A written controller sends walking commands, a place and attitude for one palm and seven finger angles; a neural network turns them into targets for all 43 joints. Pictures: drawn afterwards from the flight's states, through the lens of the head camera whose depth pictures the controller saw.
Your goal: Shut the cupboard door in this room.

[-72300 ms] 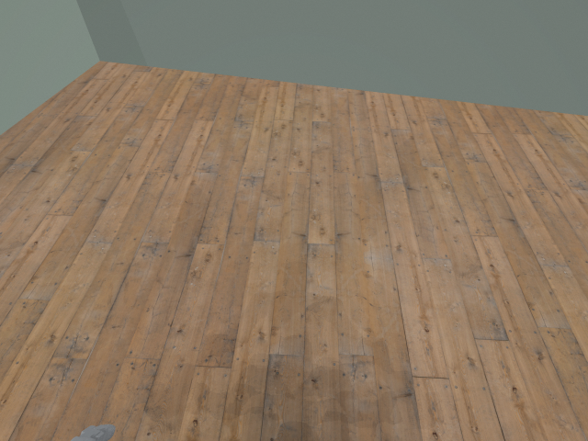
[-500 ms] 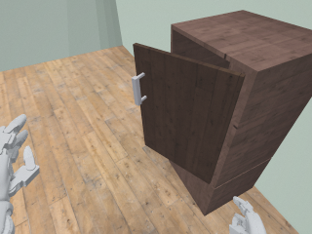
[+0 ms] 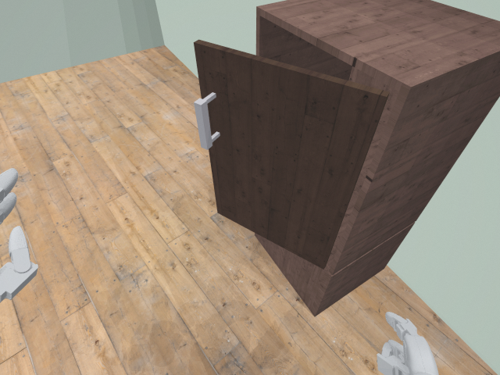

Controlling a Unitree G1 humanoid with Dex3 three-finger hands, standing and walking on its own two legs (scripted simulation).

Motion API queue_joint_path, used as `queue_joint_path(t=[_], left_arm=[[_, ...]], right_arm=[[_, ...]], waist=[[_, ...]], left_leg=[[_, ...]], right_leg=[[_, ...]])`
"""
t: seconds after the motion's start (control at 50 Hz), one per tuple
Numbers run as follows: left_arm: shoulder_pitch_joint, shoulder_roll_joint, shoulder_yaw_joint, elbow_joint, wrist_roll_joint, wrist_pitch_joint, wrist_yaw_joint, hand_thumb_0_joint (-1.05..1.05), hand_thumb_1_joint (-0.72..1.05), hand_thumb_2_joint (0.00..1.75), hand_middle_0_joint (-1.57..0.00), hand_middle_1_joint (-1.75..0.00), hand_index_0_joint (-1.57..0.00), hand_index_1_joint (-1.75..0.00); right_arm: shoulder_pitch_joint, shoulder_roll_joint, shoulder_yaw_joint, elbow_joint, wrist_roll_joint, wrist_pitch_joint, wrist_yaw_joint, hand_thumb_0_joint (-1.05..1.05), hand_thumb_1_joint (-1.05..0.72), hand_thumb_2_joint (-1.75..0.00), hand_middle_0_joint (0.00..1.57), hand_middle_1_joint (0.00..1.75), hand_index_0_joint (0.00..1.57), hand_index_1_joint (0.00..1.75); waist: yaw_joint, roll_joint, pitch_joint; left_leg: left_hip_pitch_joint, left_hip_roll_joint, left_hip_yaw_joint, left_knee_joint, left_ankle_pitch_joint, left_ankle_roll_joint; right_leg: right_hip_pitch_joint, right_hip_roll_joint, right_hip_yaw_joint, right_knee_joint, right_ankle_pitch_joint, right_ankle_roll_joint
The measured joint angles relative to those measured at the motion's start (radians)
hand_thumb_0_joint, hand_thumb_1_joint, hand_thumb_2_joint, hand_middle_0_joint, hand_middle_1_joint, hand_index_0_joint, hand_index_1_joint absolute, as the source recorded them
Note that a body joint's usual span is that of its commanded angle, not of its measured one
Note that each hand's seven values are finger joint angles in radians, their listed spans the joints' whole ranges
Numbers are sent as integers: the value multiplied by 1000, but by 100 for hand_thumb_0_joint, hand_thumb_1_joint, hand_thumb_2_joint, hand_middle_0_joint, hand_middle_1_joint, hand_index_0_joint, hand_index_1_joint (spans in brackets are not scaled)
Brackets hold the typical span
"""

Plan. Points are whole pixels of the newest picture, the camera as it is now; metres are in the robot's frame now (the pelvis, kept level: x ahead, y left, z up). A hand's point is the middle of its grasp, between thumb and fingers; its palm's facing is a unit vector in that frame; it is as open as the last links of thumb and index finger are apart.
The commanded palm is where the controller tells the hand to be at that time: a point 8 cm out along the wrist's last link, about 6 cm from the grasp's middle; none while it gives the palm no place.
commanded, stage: step back with the hand held close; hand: left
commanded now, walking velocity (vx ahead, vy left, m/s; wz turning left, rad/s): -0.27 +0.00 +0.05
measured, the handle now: (209, 121) +0.66 +0.14 +0.04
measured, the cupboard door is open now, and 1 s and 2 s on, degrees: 26 26 26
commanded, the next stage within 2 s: stop stepping back and stand still in 0.96 s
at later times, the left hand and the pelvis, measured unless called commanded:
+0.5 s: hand out of the picture +0.12 +0.28 +0.17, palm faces +0.51 -0.73 -0.45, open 7.4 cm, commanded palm +0.05 +0.31 +0.18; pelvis -0.08 +0.00 -0.02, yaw +3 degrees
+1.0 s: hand out of the picture +0.02 +0.30 +0.19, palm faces +0.50 -0.80 -0.33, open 7.4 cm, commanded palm -0.03 +0.32 +0.18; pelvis -0.18 +0.02 -0.01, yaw +0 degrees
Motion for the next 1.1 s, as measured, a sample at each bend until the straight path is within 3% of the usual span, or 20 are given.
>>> queue_joint_path(t=[0.32,0.48,0.54,0.6,0.66,0.7,0.74,0.76,0.8,0.84,0.88,0.94,0.98,1.02,1.06,1.1], left_arm=[[-56,-40,48,-25,50,-63,16,1,89,90,-21,-31,-21,-30],[-92,-39,63,-37,66,-91,15,1,89,90,-21,-31,-21,-30],[-89,-36,69,-44,68,-100,19,1,89,90,-21,-31,-21,-30],[-71,-38,57,-66,63,-105,33,1,89,90,-21,-31,-21,-30],[-56,-24,44,-98,61,-106,45,1,89,90,-21,-31,-21,-30],[-44,-4,49,-120,60,-112,46,1,89,90,-22,-31,-21,-30],[-43,13,67,-126,62,-122,44,1,88,90,-22,-31,-21,-30],[-48,25,78,-129,57,-122,40,1,88,90,-22,-31,-22,-30],[-60,49,103,-128,44,-133,36,1,88,90,-22,-31,-22,-30],[-62,44,117,-121,28,-138,36,1,88,90,-22,-31,-22,-30],[-66,21,111,-116,14,-130,37,1,88,90,-22,-31,-21,-30],[-92,-16,76,-103,0,-112,32,1,89,90,-21,-31,-21,-30],[-113,-25,54,-99,-5,-106,28,1,89,90,-21,-30,-21,-30],[-112,-2,66,-122,-1,-112,33,1,89,90,-21,-30,-21,-30],[-118,-13,38,-127,17,-121,29,1,89,90,-21,-30,-21,-30],[-114,-2,11,-126,24,-108,13,1,89,90,-21,-30,-21,-30]], right_arm=[[38,18,20,4,-20,-75,5,1,-91,-90,20,30,21,30],[49,30,20,19,-28,-89,18,1,-91,-90,20,30,21,30],[50,31,13,29,-29,-87,24,1,-91,-90,20,30,21,30],[50,31,5,47,-33,-82,34,1,-91,-90,20,30,21,30],[49,32,1,65,-30,-71,39,1,-91,-90,20,30,21,30],[50,33,3,65,-27,-68,34,1,-91,-90,20,30,21,30],[48,29,0,59,-32,-84,21,1,-91,-90,20,30,21,30],[46,32,-5,63,-35,-99,18,1,-91,-90,20,30,21,30],[38,46,-14,85,-34,-126,22,1,-91,-90,20,30,21,30],[29,60,-13,99,-36,-146,30,1,-91,-90,20,30,21,30],[20,71,-4,102,-39,-161,36,1,-91,-90,20,30,21,30],[1,88,14,91,-46,-179,45,1,-91,-90,20,30,21,30],[-22,98,23,79,-51,-183,54,1,-91,-90,20,30,21,30],[-63,109,39,64,-54,-182,63,1,-91,-90,20,30,21,30],[-91,95,44,86,-61,-178,61,1,-91,-90,20,30,21,30],[-64,95,43,102,-47,-161,53,1,-91,-90,20,30,21,30]], waist=[[18,-25,42],[3,-29,63],[-1,-38,62],[-7,-57,57],[-22,-78,64],[-27,-90,67],[-33,-56,75],[-34,-38,80],[-20,-27,78],[2,-23,54],[22,-19,24],[38,-13,-16],[42,-24,-31],[63,-86,-30],[66,-64,-2],[52,-74,-11]], left_leg=[[-106,4,-9,118,13,24],[-156,29,4,187,-12,16],[-186,32,15,218,-86,-2],[-210,18,18,227,-174,-51],[-212,8,21,208,-180,-75],[-212,13,33,177,-108,-47],[-222,49,31,152,18,16],[-223,69,28,135,95,32],[-223,90,27,114,149,45],[-220,104,36,74,157,45],[-214,116,51,5,194,36],[-210,130,70,-117,265,-1],[-227,127,85,-169,273,-55],[-284,106,127,-117,188,-122],[-308,106,82,10,47,-155],[-264,72,35,66,46,-148]], right_leg=[[-93,4,-7,112,8,17],[-135,18,-12,178,3,2],[-162,8,-16,195,4,-4],[-181,-9,-14,185,21,-2],[-181,-28,-22,164,43,8],[-190,-31,-25,168,32,10],[-218,11,-21,275,-80,7],[-224,35,-18,362,-133,4],[-204,59,-16,486,-203,0],[-150,58,-27,509,-241,-1],[-72,53,-42,455,-276,-5],[63,58,-71,259,-314,-20],[147,52,-79,77,-299,-44],[188,-6,-26,-89,-204,-83],[170,-5,-7,-50,-128,-6],[166,-18,7,9,-157,40]])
